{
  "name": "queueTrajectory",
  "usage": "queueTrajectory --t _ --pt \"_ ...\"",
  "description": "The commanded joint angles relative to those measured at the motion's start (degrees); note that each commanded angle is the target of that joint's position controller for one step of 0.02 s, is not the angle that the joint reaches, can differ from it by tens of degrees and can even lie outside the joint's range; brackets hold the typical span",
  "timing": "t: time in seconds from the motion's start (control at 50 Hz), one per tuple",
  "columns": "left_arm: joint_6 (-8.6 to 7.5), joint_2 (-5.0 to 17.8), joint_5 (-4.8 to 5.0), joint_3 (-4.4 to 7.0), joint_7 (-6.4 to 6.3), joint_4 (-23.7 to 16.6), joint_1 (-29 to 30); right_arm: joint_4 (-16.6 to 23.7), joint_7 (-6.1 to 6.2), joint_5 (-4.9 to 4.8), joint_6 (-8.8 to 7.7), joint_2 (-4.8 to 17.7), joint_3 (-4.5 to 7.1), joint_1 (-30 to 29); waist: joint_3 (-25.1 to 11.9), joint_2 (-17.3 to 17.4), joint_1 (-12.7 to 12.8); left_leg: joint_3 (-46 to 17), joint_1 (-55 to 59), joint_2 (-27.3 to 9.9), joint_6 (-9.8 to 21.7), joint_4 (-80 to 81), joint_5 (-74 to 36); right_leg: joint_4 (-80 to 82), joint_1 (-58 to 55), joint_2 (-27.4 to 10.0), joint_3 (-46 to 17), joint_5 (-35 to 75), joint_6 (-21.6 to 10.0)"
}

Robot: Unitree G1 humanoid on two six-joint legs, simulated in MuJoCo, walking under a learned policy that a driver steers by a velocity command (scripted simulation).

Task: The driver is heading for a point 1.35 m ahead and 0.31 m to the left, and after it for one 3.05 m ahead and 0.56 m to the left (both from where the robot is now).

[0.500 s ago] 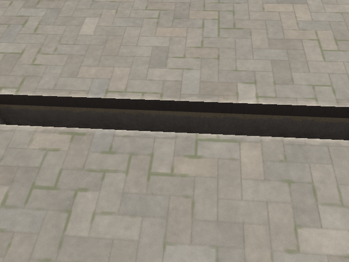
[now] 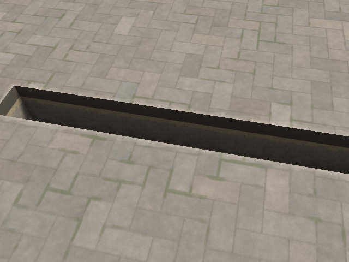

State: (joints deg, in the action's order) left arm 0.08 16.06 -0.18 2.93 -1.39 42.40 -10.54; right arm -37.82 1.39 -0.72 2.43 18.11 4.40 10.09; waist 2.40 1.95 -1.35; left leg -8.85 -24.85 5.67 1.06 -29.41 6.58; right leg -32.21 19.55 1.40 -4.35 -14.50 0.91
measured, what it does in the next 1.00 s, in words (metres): steps on the spot, turning left: left foot, then right foot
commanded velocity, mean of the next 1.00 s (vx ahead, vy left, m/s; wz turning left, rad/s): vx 0.12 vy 0.00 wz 0.48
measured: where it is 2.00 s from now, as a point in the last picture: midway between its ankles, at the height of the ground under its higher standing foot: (106, 250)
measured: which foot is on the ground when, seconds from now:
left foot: down 0.00-0.00, up 0.02-0.40, down 0.42-0.88, up 0.90-1.00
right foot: down 0.00-0.42, up 0.44-0.86, down 0.88-1.00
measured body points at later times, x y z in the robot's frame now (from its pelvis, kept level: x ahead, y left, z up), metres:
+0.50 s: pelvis +0.00 +0.02 +0.00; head +0.03 +0.05 +0.45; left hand +0.04 +0.34 -0.11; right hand +0.25 -0.19 -0.07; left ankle -0.03 +0.11 -0.73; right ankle +0.01 -0.13 -0.67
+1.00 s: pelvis +0.07 +0.03 +0.01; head +0.09 +0.01 +0.46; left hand +0.01 +0.31 -0.09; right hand +0.32 -0.14 -0.10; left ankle -0.01 +0.13 -0.67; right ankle +0.10 -0.08 -0.73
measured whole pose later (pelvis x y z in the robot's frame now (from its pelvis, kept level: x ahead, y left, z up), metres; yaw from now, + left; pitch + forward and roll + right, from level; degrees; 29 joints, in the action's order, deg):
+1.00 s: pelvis +0.07 +0.03 +0.01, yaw +29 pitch +1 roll +0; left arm -5.3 15.1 0.2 3.2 0.8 43.3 -18.2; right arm -38.1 0.0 -1.2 -1.8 16.9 2.6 15.2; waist -1.8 2.8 1.0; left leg -4.6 -26.1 2.5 1.9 -56.5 23.6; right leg -26.4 11.3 1.2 -0.4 -16.6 -1.6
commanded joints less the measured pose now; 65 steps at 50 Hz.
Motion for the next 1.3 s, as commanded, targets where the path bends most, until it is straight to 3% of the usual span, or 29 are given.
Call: queueTrajectory --t 0.02,0.04,0.06,0.1,0.12,0.18,0.26,0.36,0.4,0.42,0.44,0.46,0.48,0.52,0.54,0.58,0.66,0.78,0.86,0.88,0.9,0.92,0.94,0.96,1.02,1.12,1.2,1.26,1.3 --pt "-0.47 14.6 -2.22 4.29 -0.34 -1.9 -6.1 7.3 0.06 -0.57 -0.81 3.9 1.25 -3.1 -4.1 -18.7 1.4 2.9 -12.6 2.4 0.2 -13.0 24.9 18.4 -9.2 -20.4 -22.6 -1.6 -12.1" --pt "-0.99 11.6 -3.44 3.37 -0.39 -4.5 -1.5 5.9 0.02 0.47 -1.39 7.8 2.45 -0.7 -4.3 -15.8 1.1 0.4 -11.4 -0.9 -1.7 -26.6 25.6 18.4 -6.4 -23.6 -24.6 4.1 -15.3" --pt "-1.27 8.6 -2.82 2.52 -0.82 -5.8 2.4 4.0 -0.16 0.02 -1.13 9.2 3.32 2.0 -4.5 -11.2 -0.9 0.1 -10.7 -1.1 -2.3 -32.8 22.5 16.7 -5.9 -21.1 -18.9 8.4 -13.7" --pt "-1.48 6.5 -0.64 1.87 -1.15 -6.6 5.3 1.8 0.26 0.22 0.16 7.4 3.13 5.0 -4.1 -8.3 -1.3 1.4 -12.4 -2.1 -4.6 -39.7 17.3 14.2 -8.7 -16.8 -10.4 13.5 -10.9" --pt "-1.3 6.2 -0.42 1.59 -1.35 -6.5 4.6 2.1 0.2 0.12 0.52 6.0 2.71 4.6 -3.7 -8.2 -0.7 2.4 -12.8 -2.6 -5.5 -41.5 16.2 13.8 -9.1 -15.8 -7.5 16.8 -11.1" --pt "-0.27 7.0 -0.85 1.93 -1.95 -5.6 0.4 5.2 -0.26 -0.81 0.56 4.1 1.7 -1.2 -3.6 -10.1 2.9 5.6 -14.8 -4.5 -7.4 -34.7 13.8 13.5 -15.2 -15.5 -3.6 19.8 -12.4" --pt "0.54 10.2 -0.54 3.34 -1.69 -5.2 -0.9 7.7 -1.42 -0.48 0.5 2.6 0.64 -3.9 -5.6 -11.7 4.7 8.4 -8.1 -7.2 -7.3 -23.0 17.1 12.5 -17.4 -18.1 -1.1 23.3 -13.5" --pt "0.42 11.8 1.06 4.32 -0.37 -4.8 0.7 8.2 -2.37 -0.66 1.27 4.0 1.32 -1.9 -6.2 -12.9 3.3 12.4 2.1 -6.3 -3.7 -8.6 14.5 9.4 -15.3 -19.8 1.8 26.5 -12.3" --pt "0.14 10.6 2.12 4.16 -0.19 -3.9 0.8 6.7 -2.36 -0.48 1.37 4.4 1.98 2.3 -6.9 -10.7 0.7 13.5 11.3 -4.4 -0.3 4.4 3.9 3.4 -11.6 -17.8 5.5 22.2 -8.1" --pt "-0.15 8.3 1.27 3.67 0.07 -2.8 -2.3 6.4 -1.75 -0.45 1.27 7.5 3.08 4.6 -8.3 -3.4 0.6 7.1 20.9 -7.3 2.2 7.9 -7.9 -5.1 -4.0 -14.6 10.1 13.0 -3.4" --pt "-0.37 3.9 -2.47 1.96 0.5 -5.7 -1.5 7.7 -0.71 0.03 0.96 15.3 4.66 5.8 -8.8 16.8 2.0 -14.9 31.2 -23.6 10.5 5.7 -34.8 -23.6 15.3 -6.3 14.0 -20.7 3.0" --pt "-0.57 6.6 -1.77 2.68 -0.11 -7.4 5.0 8.4 -1.47 2.25 -0.47 13.6 3.93 6.5 -11.9 12.7 -3.1 -20.7 26.0 -28.8 20.1 7.6 -33.2 -34.0 19.6 -2.4 3.9 -26.2 4.1" --pt "-0.24 8.4 -0.2 3.32 -0.42 -7.3 6.4 8.0 -1.79 2.46 -1.61 11.8 3.23 4.7 -9.5 7.5 -2.3 -15.7 23.9 -25.5 18.7 8.5 -28.2 -37.8 20.1 -3.5 1.4 -22.4 3.6" --pt "0.25 8.5 -0.32 3.72 -1.27 -5.8 4.9 7.8 -1.07 0.38 -2.08 8.8 2.4 -0.8 -6.6 4.1 0.6 -10.0 21.1 -19.7 13.1 8.4 -20.5 -35.1 20.3 -4.5 0.1 -13.4 3.4" --pt "0.33 8.6 -0.73 3.89 -1.45 -5.6 3.8 7.9 -0.69 -0.1 -1.81 8.4 2.05 -2.5 -6.5 4.6 1.7 -8.7 18.8 -18.3 12.4 8.5 -21.4 -34.6 18.2 -3.9 0.2 -10.3 3.9" --pt "0.1 7.5 -0.37 3.67 -1.09 -5.1 2.3 8.0 -0.14 0.4 -1.45 8.1 1.76 -2.6 -8.1 5.2 2.4 -8.0 17.6 -16.8 12.4 8.7 -20.9 -33.1 15.1 -2.4 0.7 -6.7 4.5" --pt "-1.01 6.4 0.5 2.94 0.1 -6.1 5.5 6.8 0.39 -0.32 -1.79 8.7 1.95 1.2 -6.4 7.2 -0.3 -14.1 17.3 -15.2 12.5 14.5 17.6 -17.1 14.3 -1.5 0.5 -3.0 3.8" --pt "-4.19 6.1 1.17 2.37 2.25 -6.1 5.8 4.5 -0.54 0.07 -2.92 8.9 1.4 3.7 -3.5 7.5 -1.6 -17.0 12.3 -15.9 12.4 14.7 23.4 -3.9 4.4 -1.2 2.6 -4.9 1.0" --pt "-5.79 5.4 1.22 2.46 2.49 -3.9 -1.4 4.2 -1.09 0.06 -3.05 6.5 0.16 2.2 -2.5 4.4 3.3 -16.4 3.9 -11.9 9.2 10.2 27.1 7.6 -11.4 -1.2 3.8 1.3 -2.6" --pt "-6.04 6.8 0.81 2.75 2.08 -2.9 -6.4 4.7 -1.15 0.25 -3.39 3.5 -0.77 1.1 -3.7 1.5 5.4 -13.1 -1.4 -9.2 6.6 2.7 27.0 9.4 -18.2 -6.4 -1.7 -2.1 -4.3" --pt "-6.08 11.5 -0.21 3.57 1.77 -2.0 -10.7 6.1 -1.24 0.05 -4.12 -0.3 -1.78 1.4 -4.1 -9.5 4.9 -2.0 -11.7 -1.8 2.7 -12.4 24.5 15.6 -24.3 -15.6 -17.7 -15.8 -9.4" --pt "-6.08 14.1 -0.66 4.6 2.43 -0.6 -14.0 8.1 -0.71 -1.06 -4.96 3.8 -0.75 -1.8 -0.2 -15.1 6.5 1.5 -21.7 -1.6 1.2 -23.9 28.5 22.1 -22.9 -24.1 -34.7 -27.2 -16.4" --pt "-6.26 10.9 0.12 3.63 2.33 -0.9 -12.3 7.4 -0.66 -1.47 -5.54 7.0 0.37 -1.5 3.4 -11.3 5.5 -0.5 -25.6 -4.7 1.1 -30.4 24.8 22.4 -21.4 -24.0 -33.9 -29.7 -17.1" --pt "-6.21 8.9 0.58 2.89 2.06 -1.5 -10.5 6.1 -1.04 -1.06 -5.81 6.8 0.48 0.0 3.9 -10.5 4.1 0.6 -26.5 -6.1 1.0 -32.6 20.1 22.2 -21.6 -21.1 -29.0 -26.7 -15.2" --pt "-5.81 7.5 0.3 1.93 1.52 -1.9 -8.7 5.5 -2.01 0.18 -6.6 4.1 0.08 -1.7 3.0 -8.7 3.9 4.1 -24.3 -9.3 -0.3 -30.8 8.5 23.9 -19.4 -15.8 -17.0 -10.8 -12.2" --pt "-5.19 7.9 0.77 1.66 1.17 -0.2 -11.1 6.4 -2.76 0.17 -7.09 -0.3 -1.52 -7.8 2.2 -8.3 6.0 8.9 -15.5 -9.0 -2.6 -15.3 -2.5 24.8 -15.2 -11.8 -4.4 7.8 -11.5" --pt "-4.59 9.8 1.62 2.03 1.26 1.7 -14.4 7.2 -3.89 -0.78 -7.41 0.1 -1.55 -12.0 3.1 -8.7 7.1 9.9 -8.5 -7.6 -2.0 -5.2 -5.7 24.2 -15.0 -13.7 -2.9 10.9 -11.3" --pt "-3.86 10.7 2.13 2.4 1.15 2.7 -14.6 7.6 -4.27 -0.94 -7.79 2.3 -0.7 -11.2 3.1 -8.8 4.7 8.8 -4.3 -6.9 0.6 -1.1 -2.8 21.3 -18.3 -16.3 -4.6 18.0 -10.1" --pt "-3.34 11.3 2.0 2.51 0.95 2.7 -13.2 4.8 -3.51 -0.61 -7.83 5.7 1.22 -0.6 -3.5 -7.8 -1.9 10.6 11.6 -4.4 3.3 2.0 -1.8 8.6 -16.9 -13.6 -1.8 35.1 -8.1"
